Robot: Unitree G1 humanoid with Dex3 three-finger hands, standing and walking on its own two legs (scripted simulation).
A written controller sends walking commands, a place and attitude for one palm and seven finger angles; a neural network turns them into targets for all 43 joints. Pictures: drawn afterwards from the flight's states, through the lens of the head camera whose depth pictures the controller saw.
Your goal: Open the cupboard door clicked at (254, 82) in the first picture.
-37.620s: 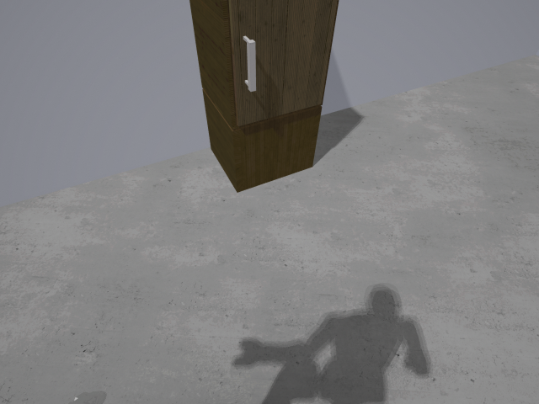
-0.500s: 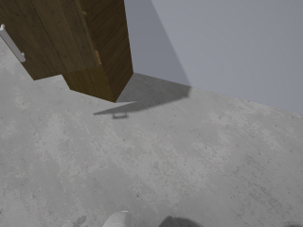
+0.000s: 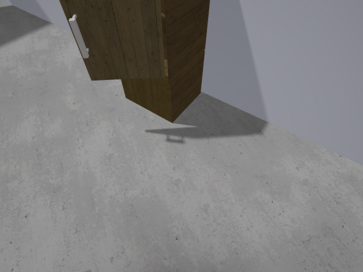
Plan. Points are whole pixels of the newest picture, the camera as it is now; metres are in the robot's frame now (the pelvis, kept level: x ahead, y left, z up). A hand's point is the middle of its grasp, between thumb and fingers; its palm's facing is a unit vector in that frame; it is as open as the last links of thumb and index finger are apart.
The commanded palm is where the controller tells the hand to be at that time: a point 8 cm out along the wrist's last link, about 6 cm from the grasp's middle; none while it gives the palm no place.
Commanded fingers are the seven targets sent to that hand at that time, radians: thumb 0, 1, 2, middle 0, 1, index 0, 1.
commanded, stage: take the last steps up to it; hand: left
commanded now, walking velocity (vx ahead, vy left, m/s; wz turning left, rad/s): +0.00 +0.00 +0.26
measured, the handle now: (80, 36) +1.04 +0.53 -0.07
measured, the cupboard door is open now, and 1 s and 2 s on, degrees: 40 40 40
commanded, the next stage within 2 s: come to a stop and stand still in 1.68 s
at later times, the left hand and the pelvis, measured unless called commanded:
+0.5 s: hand out of the picture -0.05 +0.21 -0.17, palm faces +0.28 -0.94 -0.19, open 7.4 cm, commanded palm none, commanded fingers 0.00 0.90 0.90 -0.20 -0.30 -0.20 -0.30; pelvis +0.05 +0.03 +0.00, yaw +10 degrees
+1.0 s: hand (97, 193) +0.33 +0.27 -0.15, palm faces +0.10 -0.97 -0.20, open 7.4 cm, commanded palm none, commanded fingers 0.00 0.90 0.90 -0.20 -0.30 -0.20 -0.30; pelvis +0.21 +0.08 -0.01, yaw +8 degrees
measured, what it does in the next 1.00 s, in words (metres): walks ahead: right foot, then left foot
